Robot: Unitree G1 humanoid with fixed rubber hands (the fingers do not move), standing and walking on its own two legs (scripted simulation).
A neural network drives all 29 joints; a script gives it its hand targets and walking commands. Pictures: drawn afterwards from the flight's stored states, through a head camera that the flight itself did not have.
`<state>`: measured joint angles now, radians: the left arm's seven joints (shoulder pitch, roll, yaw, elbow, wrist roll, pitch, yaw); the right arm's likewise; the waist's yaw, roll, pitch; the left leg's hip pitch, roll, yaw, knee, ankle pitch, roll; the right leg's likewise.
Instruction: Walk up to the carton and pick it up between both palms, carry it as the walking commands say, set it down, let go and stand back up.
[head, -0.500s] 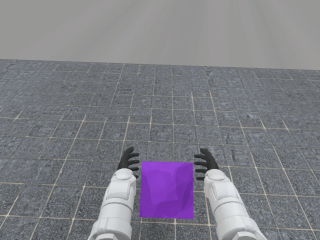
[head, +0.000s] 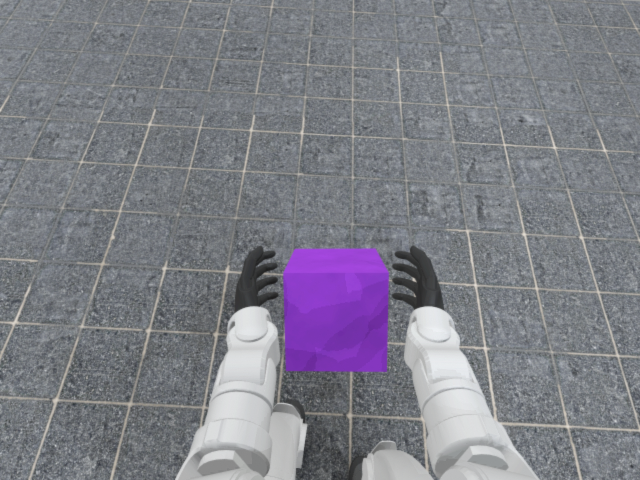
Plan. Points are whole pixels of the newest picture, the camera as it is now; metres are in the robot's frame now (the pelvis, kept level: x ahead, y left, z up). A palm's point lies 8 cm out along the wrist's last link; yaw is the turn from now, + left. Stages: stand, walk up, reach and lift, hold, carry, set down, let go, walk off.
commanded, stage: set down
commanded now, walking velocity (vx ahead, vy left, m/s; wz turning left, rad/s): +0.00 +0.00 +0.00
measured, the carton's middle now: (335, 303) +0.39 +0.03 -0.19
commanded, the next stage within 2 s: none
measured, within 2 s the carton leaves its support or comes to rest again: neither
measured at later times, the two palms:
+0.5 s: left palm (264, 310) +0.35 +0.14 -0.15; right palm (408, 307) +0.38 -0.08 -0.15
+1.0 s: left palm (271, 311) +0.38 +0.14 -0.24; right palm (397, 314) +0.39 -0.08 -0.24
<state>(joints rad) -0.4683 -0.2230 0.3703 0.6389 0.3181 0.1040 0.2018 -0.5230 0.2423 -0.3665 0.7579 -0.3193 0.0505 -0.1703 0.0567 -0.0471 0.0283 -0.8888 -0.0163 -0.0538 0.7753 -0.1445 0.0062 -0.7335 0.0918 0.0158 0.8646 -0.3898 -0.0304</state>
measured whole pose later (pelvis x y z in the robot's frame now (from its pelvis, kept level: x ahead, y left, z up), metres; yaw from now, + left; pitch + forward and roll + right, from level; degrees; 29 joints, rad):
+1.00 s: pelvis -0.03 -0.01 -0.16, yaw -3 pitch +33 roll -4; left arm -0.77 -0.17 0.41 0.67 0.25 0.16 0.24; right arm -0.81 0.17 -0.36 0.79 -0.19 0.11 -0.26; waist 0.08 -0.05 -0.07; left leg -1.74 -0.01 -0.07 1.49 -0.33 -0.02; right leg -1.56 0.13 -0.04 1.61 -0.63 -0.04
